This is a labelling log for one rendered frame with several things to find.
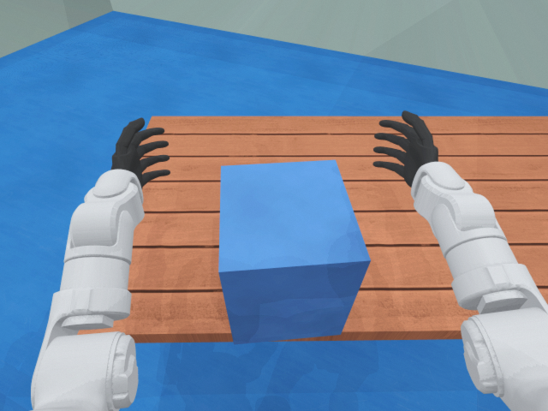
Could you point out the left robot hand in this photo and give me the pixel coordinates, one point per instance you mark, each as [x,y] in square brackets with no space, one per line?
[129,152]

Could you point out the table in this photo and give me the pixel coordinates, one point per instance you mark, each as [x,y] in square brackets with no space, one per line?
[406,294]

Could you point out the robot left forearm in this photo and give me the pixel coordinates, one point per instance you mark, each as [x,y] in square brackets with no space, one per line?
[94,287]

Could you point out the carton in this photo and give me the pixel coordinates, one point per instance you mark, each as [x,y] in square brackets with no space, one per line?
[291,254]

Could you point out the robot right upper arm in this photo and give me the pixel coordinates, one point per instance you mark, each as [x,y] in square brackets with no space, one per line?
[506,353]

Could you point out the robot left upper arm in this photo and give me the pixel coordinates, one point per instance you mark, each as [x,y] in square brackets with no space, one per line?
[90,372]

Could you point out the robot right forearm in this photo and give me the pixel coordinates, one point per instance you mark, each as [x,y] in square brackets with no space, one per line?
[487,276]

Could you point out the right robot hand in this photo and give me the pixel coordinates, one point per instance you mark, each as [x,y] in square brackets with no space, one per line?
[418,146]

